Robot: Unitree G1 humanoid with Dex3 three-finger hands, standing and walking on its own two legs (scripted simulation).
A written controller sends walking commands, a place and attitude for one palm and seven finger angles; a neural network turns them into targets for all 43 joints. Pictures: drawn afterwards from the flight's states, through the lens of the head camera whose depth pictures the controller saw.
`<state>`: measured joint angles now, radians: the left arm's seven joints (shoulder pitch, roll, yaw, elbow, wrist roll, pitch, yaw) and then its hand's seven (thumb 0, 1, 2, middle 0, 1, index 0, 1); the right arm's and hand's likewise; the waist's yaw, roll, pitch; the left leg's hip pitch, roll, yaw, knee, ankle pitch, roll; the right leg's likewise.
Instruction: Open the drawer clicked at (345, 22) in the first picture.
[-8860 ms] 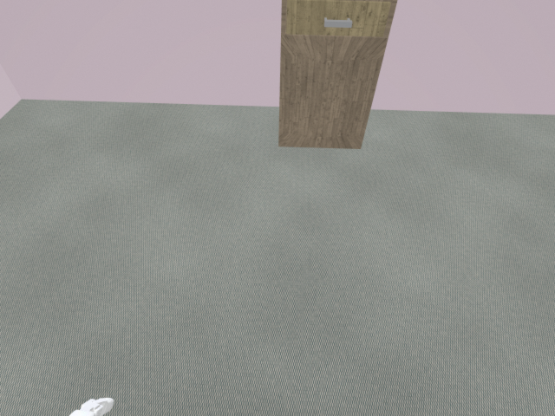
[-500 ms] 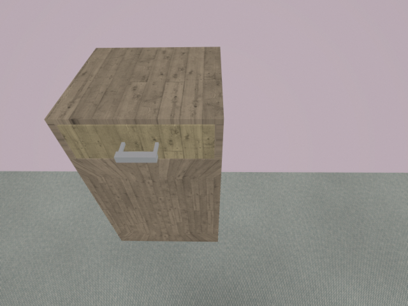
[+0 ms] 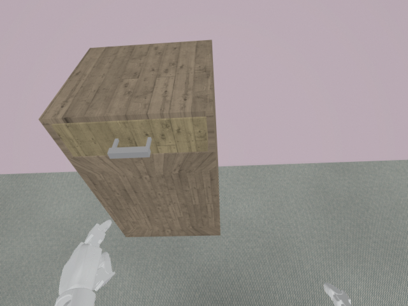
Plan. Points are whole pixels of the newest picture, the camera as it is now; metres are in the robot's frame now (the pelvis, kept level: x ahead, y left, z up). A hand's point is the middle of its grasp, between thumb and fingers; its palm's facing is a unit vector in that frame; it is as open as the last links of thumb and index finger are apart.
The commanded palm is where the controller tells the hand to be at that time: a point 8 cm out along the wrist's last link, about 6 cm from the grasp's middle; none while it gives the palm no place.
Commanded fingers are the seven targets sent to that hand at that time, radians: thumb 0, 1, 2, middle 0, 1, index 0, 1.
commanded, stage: raise the hand with hooked fingers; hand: left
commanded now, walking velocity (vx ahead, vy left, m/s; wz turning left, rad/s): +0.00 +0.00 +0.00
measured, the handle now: (131, 146) +0.55 +0.26 -0.04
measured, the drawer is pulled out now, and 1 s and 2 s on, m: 0.00 0.00 0.00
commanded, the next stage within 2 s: move the hooked fingers above the handle in 1.68 s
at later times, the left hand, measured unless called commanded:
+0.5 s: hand (99, 248) +0.23 +0.22 +0.01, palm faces +0.17 -0.05 -0.98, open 10.3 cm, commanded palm +0.19 +0.23 +0.04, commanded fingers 0.00 0.04 0.53 -0.26 -0.86 -0.26 -0.86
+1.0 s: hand (83, 212) +0.29 +0.26 +0.05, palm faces +0.11 -0.08 -0.99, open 13.2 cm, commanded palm +0.26 +0.25 +0.11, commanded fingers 0.00 -0.50 0.30 -0.30 -1.20 -0.30 -1.20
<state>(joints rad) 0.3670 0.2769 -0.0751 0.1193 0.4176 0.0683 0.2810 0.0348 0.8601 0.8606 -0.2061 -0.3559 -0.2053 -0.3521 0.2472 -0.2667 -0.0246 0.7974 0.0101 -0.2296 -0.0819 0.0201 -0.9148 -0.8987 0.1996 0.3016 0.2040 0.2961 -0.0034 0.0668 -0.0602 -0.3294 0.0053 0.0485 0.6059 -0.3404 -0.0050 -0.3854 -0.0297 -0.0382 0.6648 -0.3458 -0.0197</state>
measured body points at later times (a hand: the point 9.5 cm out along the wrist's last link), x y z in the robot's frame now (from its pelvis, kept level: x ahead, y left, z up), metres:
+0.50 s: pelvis -0.02 -0.01 -0.04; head +0.02 -0.05 +0.41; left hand +0.22 +0.22 +0.06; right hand +0.22 -0.20 -0.13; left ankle -0.02 +0.13 -0.73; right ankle +0.00 -0.10 -0.72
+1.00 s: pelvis +0.00 +0.02 +0.00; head +0.03 +0.00 +0.45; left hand +0.27 +0.26 +0.10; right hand +0.20 -0.21 -0.10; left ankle -0.02 +0.13 -0.72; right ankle +0.00 -0.10 -0.72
